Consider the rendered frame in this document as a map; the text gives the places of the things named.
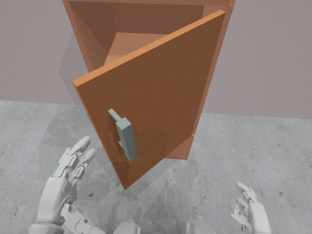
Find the cupboard door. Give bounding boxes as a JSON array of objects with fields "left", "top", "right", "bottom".
[{"left": 72, "top": 10, "right": 225, "bottom": 190}]

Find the left robot hand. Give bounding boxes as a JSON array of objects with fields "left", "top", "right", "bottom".
[{"left": 36, "top": 136, "right": 106, "bottom": 234}]

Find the left robot thigh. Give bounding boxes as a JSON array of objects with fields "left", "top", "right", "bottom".
[{"left": 113, "top": 221, "right": 141, "bottom": 234}]

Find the handle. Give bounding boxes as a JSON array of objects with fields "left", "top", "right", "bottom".
[{"left": 108, "top": 108, "right": 137, "bottom": 162}]

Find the right robot shin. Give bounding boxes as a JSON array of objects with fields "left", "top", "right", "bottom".
[{"left": 193, "top": 215, "right": 202, "bottom": 220}]

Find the robot left forearm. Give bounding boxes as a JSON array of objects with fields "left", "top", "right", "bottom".
[{"left": 28, "top": 222, "right": 64, "bottom": 234}]

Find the right robot hand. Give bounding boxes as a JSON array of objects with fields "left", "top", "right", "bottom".
[{"left": 231, "top": 181, "right": 272, "bottom": 234}]

